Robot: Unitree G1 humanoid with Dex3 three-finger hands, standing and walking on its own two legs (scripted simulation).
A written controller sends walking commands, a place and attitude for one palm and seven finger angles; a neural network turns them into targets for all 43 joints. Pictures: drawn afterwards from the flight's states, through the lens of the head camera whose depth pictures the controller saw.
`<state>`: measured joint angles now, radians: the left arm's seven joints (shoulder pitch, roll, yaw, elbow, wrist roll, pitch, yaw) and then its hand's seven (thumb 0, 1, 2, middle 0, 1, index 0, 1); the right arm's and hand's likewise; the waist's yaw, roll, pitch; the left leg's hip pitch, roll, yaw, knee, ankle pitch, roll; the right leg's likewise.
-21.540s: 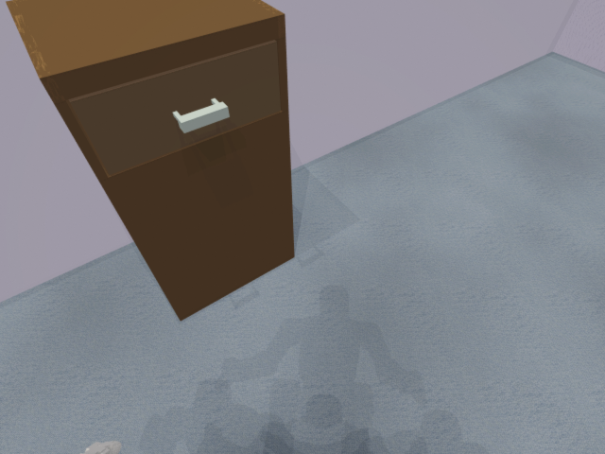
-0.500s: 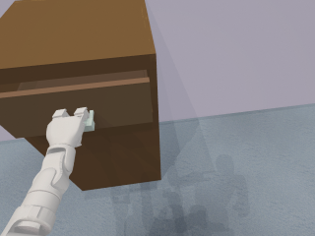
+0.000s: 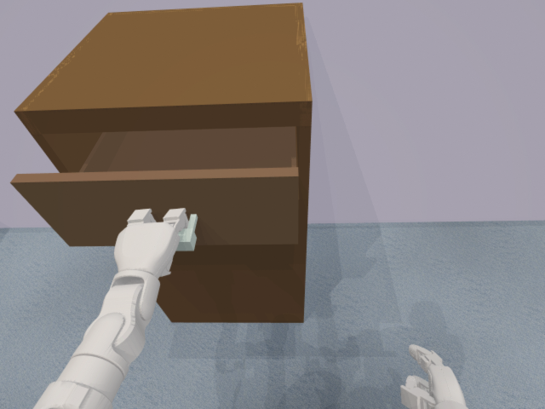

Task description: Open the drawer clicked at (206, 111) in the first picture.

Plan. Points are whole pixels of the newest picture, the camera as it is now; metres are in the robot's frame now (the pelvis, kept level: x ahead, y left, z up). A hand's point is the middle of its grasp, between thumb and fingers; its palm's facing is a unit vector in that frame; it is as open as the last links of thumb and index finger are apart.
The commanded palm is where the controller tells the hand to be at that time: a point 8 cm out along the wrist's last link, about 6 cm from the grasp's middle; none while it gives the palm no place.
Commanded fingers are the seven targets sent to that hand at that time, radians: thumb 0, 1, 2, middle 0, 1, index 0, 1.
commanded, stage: pull the drawer open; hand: left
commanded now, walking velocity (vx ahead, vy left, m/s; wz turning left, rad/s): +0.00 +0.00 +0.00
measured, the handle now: (163, 229) +0.38 +0.22 +0.04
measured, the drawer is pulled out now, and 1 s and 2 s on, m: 0.12 0.26 0.30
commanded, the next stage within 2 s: open the thumb to release the handle in 1.38 s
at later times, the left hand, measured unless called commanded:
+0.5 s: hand (159, 276) +0.31 +0.21 +0.02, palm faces -0.01 -0.10 -0.99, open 5.8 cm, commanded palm +0.25 +0.21 +0.08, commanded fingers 0.00 0.90 0.90 -0.40 -1.35 -0.40 -1.35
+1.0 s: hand (138, 353) +0.19 +0.20 +0.02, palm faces -0.02 -0.14 -0.99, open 5.9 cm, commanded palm +0.14 +0.21 +0.08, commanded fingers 0.00 0.90 0.90 -0.40 -1.35 -0.40 -1.35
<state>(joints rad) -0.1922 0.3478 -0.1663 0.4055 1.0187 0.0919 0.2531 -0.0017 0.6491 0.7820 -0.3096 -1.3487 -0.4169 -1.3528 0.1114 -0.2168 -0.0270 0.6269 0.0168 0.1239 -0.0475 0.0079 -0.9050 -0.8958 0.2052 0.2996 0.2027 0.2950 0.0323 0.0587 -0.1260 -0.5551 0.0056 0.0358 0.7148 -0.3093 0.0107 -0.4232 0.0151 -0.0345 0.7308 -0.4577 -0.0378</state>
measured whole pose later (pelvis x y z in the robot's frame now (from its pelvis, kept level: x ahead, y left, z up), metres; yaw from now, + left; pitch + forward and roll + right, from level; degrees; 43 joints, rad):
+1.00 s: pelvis +0.01 +0.00 -0.01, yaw -1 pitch +8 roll +1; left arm 0.54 0.36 -0.11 -0.24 1.02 0.03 0.31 0.04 0.67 0.73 -0.24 -1.35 -0.43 -1.31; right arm 0.05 -0.19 0.02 0.53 -0.02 0.09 0.05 0.01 -0.90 -0.90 0.20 0.30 0.20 0.30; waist 0.09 0.06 -0.13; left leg -0.55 0.02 0.06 0.77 -0.36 0.00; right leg -0.42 0.03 -0.01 0.79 -0.50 -0.04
